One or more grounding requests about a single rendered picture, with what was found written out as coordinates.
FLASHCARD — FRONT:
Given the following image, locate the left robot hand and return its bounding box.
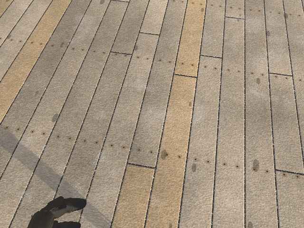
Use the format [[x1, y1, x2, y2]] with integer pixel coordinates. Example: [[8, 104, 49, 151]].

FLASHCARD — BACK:
[[28, 196, 86, 228]]

